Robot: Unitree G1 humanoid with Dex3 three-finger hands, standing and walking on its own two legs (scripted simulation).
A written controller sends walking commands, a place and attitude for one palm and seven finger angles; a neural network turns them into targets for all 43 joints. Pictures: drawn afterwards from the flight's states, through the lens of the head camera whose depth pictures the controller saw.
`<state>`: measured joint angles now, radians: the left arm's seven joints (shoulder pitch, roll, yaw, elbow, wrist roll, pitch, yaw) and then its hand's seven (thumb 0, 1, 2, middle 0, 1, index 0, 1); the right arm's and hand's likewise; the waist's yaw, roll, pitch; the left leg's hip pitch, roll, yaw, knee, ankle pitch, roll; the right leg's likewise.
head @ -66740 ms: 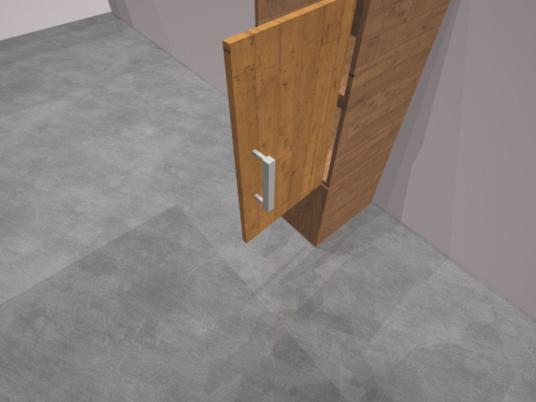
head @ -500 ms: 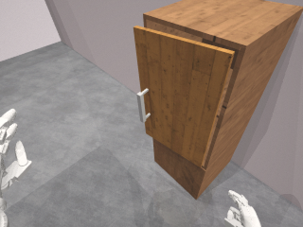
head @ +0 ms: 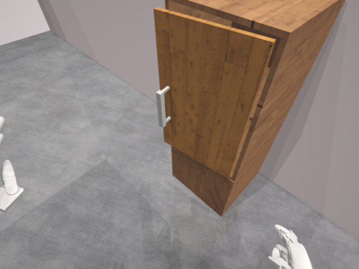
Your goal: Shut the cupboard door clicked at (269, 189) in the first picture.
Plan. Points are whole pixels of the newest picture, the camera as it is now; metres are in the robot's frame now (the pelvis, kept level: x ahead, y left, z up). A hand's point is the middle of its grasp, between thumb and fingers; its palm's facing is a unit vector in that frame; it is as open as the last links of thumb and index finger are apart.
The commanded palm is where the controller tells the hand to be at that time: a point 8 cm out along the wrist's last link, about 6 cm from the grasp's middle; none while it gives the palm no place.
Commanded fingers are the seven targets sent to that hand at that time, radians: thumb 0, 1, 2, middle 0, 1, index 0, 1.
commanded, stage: step back with the hand held close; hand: left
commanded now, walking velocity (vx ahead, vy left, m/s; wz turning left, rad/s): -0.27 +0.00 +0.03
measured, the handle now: (164, 107) +0.68 +0.11 -0.08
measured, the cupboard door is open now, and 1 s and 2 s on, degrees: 8 8 8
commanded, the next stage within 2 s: stop stepping back and stand still in 1.06 s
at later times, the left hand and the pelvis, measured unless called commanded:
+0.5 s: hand out of the picture +0.15 +0.27 +0.18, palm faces +0.47 -0.73 -0.50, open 7.4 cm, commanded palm +0.08 +0.30 +0.19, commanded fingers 0.00 0.90 0.90 -0.20 -0.30 -0.20 -0.30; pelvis -0.04 +0.00 -0.01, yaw +3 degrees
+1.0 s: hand out of the picture +0.06 +0.29 +0.17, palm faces +0.48 -0.75 -0.46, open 7.4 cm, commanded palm +0.00 +0.31 +0.19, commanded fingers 0.00 0.90 0.90 -0.20 -0.30 -0.20 -0.30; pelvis -0.13 +0.00 +0.00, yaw +3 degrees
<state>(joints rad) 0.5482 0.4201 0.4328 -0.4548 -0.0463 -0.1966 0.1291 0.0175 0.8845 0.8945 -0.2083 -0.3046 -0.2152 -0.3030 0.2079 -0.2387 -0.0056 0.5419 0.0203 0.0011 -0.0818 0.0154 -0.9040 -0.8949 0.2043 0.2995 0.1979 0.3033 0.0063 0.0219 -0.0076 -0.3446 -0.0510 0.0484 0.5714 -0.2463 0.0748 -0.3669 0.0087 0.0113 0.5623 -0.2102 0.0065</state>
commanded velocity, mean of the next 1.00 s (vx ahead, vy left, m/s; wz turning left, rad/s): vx -0.38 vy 0.00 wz -0.02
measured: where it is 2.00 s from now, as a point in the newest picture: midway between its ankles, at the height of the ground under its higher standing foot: outside the picture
